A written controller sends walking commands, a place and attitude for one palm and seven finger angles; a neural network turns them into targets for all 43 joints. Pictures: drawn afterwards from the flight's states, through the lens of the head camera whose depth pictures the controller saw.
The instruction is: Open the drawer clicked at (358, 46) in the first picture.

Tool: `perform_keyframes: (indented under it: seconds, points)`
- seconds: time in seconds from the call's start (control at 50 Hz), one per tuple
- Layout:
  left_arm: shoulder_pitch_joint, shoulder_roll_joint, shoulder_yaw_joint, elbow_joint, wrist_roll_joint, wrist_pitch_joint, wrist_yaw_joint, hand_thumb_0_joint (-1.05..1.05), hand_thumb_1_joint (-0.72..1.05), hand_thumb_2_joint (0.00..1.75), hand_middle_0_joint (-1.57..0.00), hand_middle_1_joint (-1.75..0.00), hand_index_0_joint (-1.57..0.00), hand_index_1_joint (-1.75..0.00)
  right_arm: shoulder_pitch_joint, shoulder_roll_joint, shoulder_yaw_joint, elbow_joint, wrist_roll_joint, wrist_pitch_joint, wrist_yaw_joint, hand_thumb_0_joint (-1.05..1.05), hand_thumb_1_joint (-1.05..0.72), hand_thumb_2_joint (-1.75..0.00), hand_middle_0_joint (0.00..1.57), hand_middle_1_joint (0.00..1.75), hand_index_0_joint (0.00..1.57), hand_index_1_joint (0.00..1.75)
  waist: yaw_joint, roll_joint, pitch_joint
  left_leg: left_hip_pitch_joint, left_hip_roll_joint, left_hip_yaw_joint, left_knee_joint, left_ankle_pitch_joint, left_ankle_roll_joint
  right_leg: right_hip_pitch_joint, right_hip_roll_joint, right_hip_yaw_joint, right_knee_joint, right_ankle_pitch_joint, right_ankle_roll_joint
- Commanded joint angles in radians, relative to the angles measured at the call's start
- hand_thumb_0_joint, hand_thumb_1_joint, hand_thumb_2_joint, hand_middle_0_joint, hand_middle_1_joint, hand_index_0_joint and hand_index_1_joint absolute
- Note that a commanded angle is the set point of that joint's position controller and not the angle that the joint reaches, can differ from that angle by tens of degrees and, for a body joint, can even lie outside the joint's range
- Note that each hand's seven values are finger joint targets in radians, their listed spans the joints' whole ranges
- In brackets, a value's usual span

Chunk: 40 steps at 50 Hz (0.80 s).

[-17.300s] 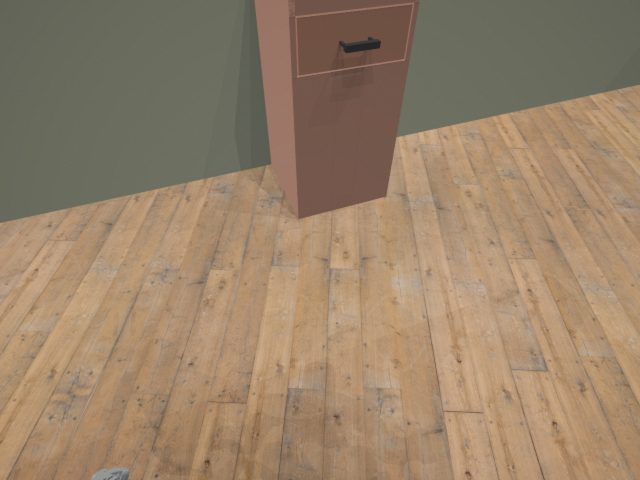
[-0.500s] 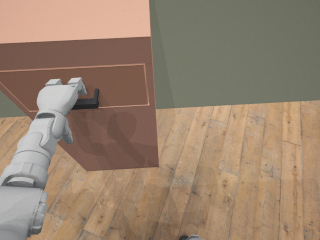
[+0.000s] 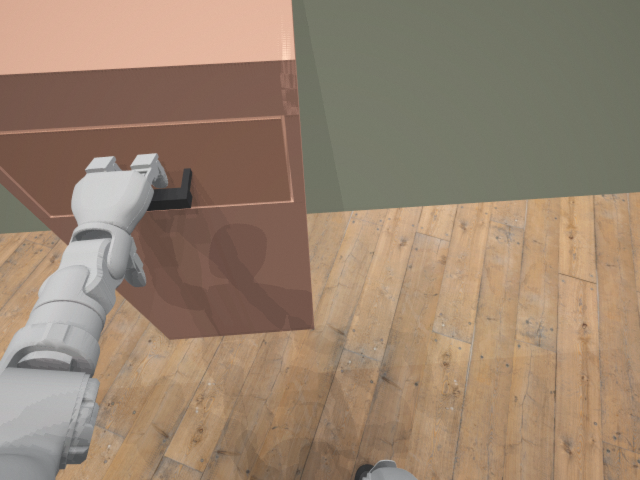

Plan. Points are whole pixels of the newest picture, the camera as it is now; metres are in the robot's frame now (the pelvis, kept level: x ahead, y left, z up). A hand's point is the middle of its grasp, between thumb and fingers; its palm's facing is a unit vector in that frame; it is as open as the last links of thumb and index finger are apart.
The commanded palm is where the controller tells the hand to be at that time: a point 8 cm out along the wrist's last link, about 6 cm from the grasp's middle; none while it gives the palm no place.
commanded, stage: lower the fingers behind the handle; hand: left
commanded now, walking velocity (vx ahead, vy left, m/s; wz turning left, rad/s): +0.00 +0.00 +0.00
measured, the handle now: (149, 189) +0.51 +0.26 +0.02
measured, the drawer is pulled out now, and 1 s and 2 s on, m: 0.00 0.00 0.02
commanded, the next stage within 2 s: close the thumb around the handle in 0.74 s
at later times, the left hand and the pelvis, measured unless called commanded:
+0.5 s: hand (138, 230) +0.44 +0.26 +0.01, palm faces -0.05 -0.02 -1.00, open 14.1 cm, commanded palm +0.42 +0.27 +0.05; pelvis -0.01 +0.00 -0.01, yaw -1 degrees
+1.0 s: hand (141, 232) +0.45 +0.26 +0.00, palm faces -0.06 -0.02 -1.00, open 13.2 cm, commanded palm +0.42 +0.27 +0.05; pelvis +0.00 +0.01 -0.01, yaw +0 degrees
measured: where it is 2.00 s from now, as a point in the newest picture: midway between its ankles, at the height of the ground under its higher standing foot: outside the picture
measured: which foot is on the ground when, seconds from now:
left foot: down 0.00-1.00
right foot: down 0.00-1.00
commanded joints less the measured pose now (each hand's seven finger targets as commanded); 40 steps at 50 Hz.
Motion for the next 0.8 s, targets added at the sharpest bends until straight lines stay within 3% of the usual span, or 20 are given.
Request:
perform_keyframes:
  seconds: [0.0, 0.02, 0.08, 0.1, 0.16, 0.26, 0.3, 0.34, 0.4, 0.42, 0.44, 0.48, 0.5, 0.56, 0.58, 0.64, 0.74, 0.78]
  points:
    - [-0.282, 0.248, 0.067, -0.103, -0.007, 0.007, 0.024, 0.00, -0.50, 0.30, -0.30, -1.20, -0.30, -1.20, 0.090, -0.159, -0.056, -0.068, 0.001, -0.013, -0.015, 0.00, -0.90, -0.90, 0.20, 0.30, 0.20, 0.30, 0.003, -0.050, -0.344, -0.001, -0.002, -0.040, -0.070, 0.415, -0.015, 0.371, 0.018, 0.040, -0.007, 0.280, -0.019]
    - [-0.298, 0.238, 0.055, -0.106, -0.006, 0.007, 0.023, 0.00, -0.50, 0.30, -0.30, -1.20, -0.30, -1.20, 0.089, -0.160, -0.057, -0.066, -0.001, -0.014, -0.015, 0.00, -0.90, -0.90, 0.20, 0.30, 0.20, 0.30, -0.004, -0.044, -0.332, -0.005, -0.002, -0.035, -0.068, 0.399, -0.014, 0.359, 0.017, 0.042, -0.011, 0.275, -0.018]
    - [-0.266, 0.245, 0.068, -0.103, -0.003, 0.009, 0.023, 0.00, -0.50, 0.30, -0.30, -1.20, -0.30, -1.20, 0.085, -0.160, -0.057, -0.072, -0.001, -0.010, -0.013, 0.00, -0.90, -0.90, 0.20, 0.30, 0.20, 0.30, 0.013, -0.021, -0.349, -0.008, -0.003, -0.038, -0.062, 0.406, -0.017, 0.353, 0.019, 0.042, 0.000, 0.262, -0.023]
    - [-0.264, 0.218, 0.041, -0.082, -0.003, 0.014, 0.023, 0.00, -0.50, 0.30, -0.30, -1.20, -0.30, -1.20, 0.089, -0.158, -0.057, -0.071, 0.000, -0.012, -0.014, 0.00, -0.90, -0.90, 0.20, 0.30, 0.20, 0.30, -0.004, -0.041, -0.324, -0.020, -0.002, -0.034, -0.060, 0.379, -0.015, 0.339, 0.018, 0.041, -0.004, 0.251, -0.019]
    - [-0.262, 0.239, 0.049, -0.056, 0.000, 0.024, 0.021, 0.00, -0.50, 0.30, -0.30, -1.20, -0.30, -1.20, 0.090, -0.165, -0.052, -0.070, 0.004, -0.013, -0.017, 0.00, -0.90, -0.90, 0.20, 0.30, 0.20, 0.30, -0.005, -0.067, -0.303, -0.056, -0.006, -0.032, -0.057, 0.327, -0.011, 0.325, 0.019, 0.042, -0.003, 0.219, -0.018]
    - [-0.290, 0.246, 0.033, -0.025, 0.001, 0.033, 0.007, 0.00, -0.50, 0.30, -0.30, -1.20, -0.30, -1.20, 0.102, -0.169, -0.045, -0.073, 0.005, -0.018, -0.021, 0.00, -0.90, -0.90, 0.20, 0.30, 0.20, 0.30, -0.012, -0.052, -0.304, -0.089, -0.009, -0.031, -0.040, 0.278, -0.010, 0.297, 0.018, 0.044, 0.011, 0.178, -0.018]
    - [-0.257, 0.244, 0.042, -0.028, -0.004, 0.022, -0.001, 0.00, -0.50, 0.30, -0.30, -1.20, -0.30, -1.20, 0.109, -0.167, -0.048, -0.077, 0.002, -0.019, -0.020, 0.00, -0.90, -0.90, 0.20, 0.30, 0.20, 0.30, 0.000, -0.039, -0.340, -0.088, -0.010, -0.030, -0.025, 0.307, -0.010, 0.309, 0.017, 0.047, 0.027, 0.206, -0.019]
    - [-0.285, 0.236, 0.037, -0.061, -0.010, 0.005, 0.000, 0.00, -0.50, 0.30, -0.30, -1.20, -0.30, -1.20, 0.110, -0.166, -0.049, -0.082, 0.002, -0.022, -0.023, 0.00, -0.90, -0.90, 0.20, 0.30, 0.20, 0.30, -0.013, -0.042, -0.346, -0.088, -0.007, -0.033, -0.012, 0.306, -0.009, 0.292, 0.018, 0.048, 0.033, 0.212, -0.017]
    - [-0.286, 0.295, 0.094, -0.102, -0.006, -0.019, 0.015, 0.00, -0.50, 0.30, -0.30, -1.20, -0.30, -1.20, 0.116, -0.170, -0.053, -0.080, -0.006, -0.023, -0.021, 0.00, -0.90, -0.90, 0.20, 0.30, 0.20, 0.30, 0.000, -0.036, -0.408, -0.085, -0.005, -0.039, 0.008, 0.349, -0.008, 0.310, 0.019, 0.053, 0.057, 0.249, -0.016]
    - [-0.278, 0.265, 0.071, -0.093, -0.006, -0.018, 0.019, 0.00, -0.50, 0.30, -0.30, -1.20, -0.30, -1.20, 0.113, -0.165, -0.054, -0.079, -0.005, -0.024, -0.019, 0.00, -0.90, -0.90, 0.20, 0.30, 0.20, 0.30, -0.005, -0.016, -0.382, -0.083, -0.005, -0.037, 0.009, 0.348, -0.011, 0.287, 0.019, 0.049, 0.055, 0.242, -0.016]
    - [-0.279, 0.277, 0.083, -0.090, -0.005, -0.018, 0.025, 0.00, -0.50, 0.30, -0.30, -1.20, -0.30, -1.20, 0.115, -0.169, -0.054, -0.073, -0.006, -0.023, -0.018, 0.00, -0.90, -0.90, 0.20, 0.30, 0.20, 0.30, -0.005, -0.029, -0.371, -0.091, -0.003, -0.038, 0.011, 0.340, -0.011, 0.280, 0.020, 0.047, 0.055, 0.231, -0.016]
    - [-0.316, 0.299, 0.098, -0.117, 0.000, -0.017, 0.041, 0.00, -0.50, 0.30, -0.30, -1.20, -0.30, -1.20, 0.112, -0.172, -0.054, -0.070, -0.008, -0.021, -0.016, 0.00, -0.90, -0.90, 0.20, 0.30, 0.20, 0.30, -0.007, -0.011, -0.397, -0.075, 0.000, -0.048, 0.014, 0.364, -0.014, 0.269, 0.021, 0.043, 0.064, 0.233, -0.019]
    - [-0.312, 0.283, 0.084, -0.114, 0.001, -0.012, 0.047, 0.00, -0.50, 0.30, -0.30, -1.20, -0.30, -1.20, 0.116, -0.170, -0.055, -0.069, -0.009, -0.021, -0.014, 0.00, -0.90, -0.90, 0.20, 0.30, 0.20, 0.30, -0.007, 0.016, -0.403, -0.063, 0.000, -0.046, 0.016, 0.368, -0.016, 0.261, 0.021, 0.044, 0.063, 0.229, -0.018]
    - [-0.318, 0.273, 0.083, -0.105, -0.008, 0.001, 0.057, 0.00, -0.50, 0.30, -0.30, -1.20, -0.30, -1.20, 0.121, -0.170, -0.056, -0.060, -0.010, -0.021, -0.010, 0.00, -0.90, -0.90, 0.20, 0.30, 0.20, 0.30, -0.013, 0.004, -0.402, -0.046, 0.004, -0.052, 0.016, 0.376, -0.018, 0.248, 0.023, 0.035, 0.061, 0.219, -0.017]
    - [-0.330, 0.286, 0.096, -0.101, -0.014, 0.002, 0.058, 0.00, -0.50, 0.30, -0.30, -1.20, -0.30, -1.20, 0.124, -0.173, -0.057, -0.054, -0.012, -0.019, -0.011, 0.00, -0.90, -0.90, 0.20, 0.30, 0.20, 0.30, -0.020, -0.027, -0.403, -0.057, 0.004, -0.051, 0.021, 0.382, -0.014, 0.263, 0.023, 0.039, 0.059, 0.236, -0.015]
    - [-0.330, 0.305, 0.107, -0.121, -0.008, 0.002, 0.060, 0.00, -0.50, 0.30, -0.30, -1.20, -0.30, -1.20, 0.124, -0.172, -0.054, -0.054, -0.012, -0.017, -0.011, 0.00, -0.90, -0.90, 0.20, 0.30, 0.20, 0.30, -0.004, -0.004, -0.435, -0.044, 0.003, -0.057, 0.014, 0.403, -0.017, 0.283, 0.021, 0.040, 0.065, 0.248, -0.016]
    - [-0.361, 0.276, 0.087, -0.143, -0.003, -0.001, 0.067, 0.00, -0.50, 0.30, -0.30, -1.20, -0.30, -1.20, 0.123, -0.169, -0.057, -0.048, -0.014, -0.014, -0.009, 0.00, -0.90, -0.90, 0.20, 0.30, 0.20, 0.30, -0.018, 0.015, -0.420, -0.007, 0.012, -0.069, 0.017, 0.449, -0.025, 0.244, 0.023, 0.030, 0.066, 0.247, -0.017]
    - [-0.332, 0.275, 0.097, -0.135, -0.005, 0.001, 0.069, 0.00, -0.50, 0.30, -0.30, -1.20, -0.30, -1.20, 0.119, -0.170, -0.057, -0.048, -0.016, -0.010, -0.006, 0.00, -0.90, -0.90, 0.20, 0.30, 0.20, 0.30, -0.010, 0.010, -0.427, 0.005, 0.013, -0.070, 0.020, 0.488, -0.028, 0.247, 0.024, 0.029, 0.065, 0.259, -0.019]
